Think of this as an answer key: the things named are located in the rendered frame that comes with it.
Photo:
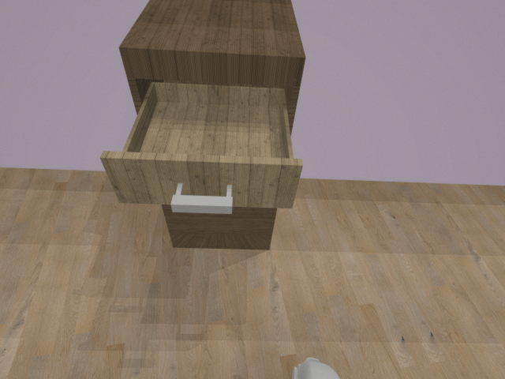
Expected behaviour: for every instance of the right robot thigh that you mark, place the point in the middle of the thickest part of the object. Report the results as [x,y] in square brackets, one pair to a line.
[313,370]

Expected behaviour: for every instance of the cabinet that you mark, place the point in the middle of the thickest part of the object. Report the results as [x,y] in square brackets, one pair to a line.
[246,43]

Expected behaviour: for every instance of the handle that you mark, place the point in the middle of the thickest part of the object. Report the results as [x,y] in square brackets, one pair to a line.
[202,204]

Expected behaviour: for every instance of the drawer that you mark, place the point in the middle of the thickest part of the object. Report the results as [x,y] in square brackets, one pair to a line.
[207,137]

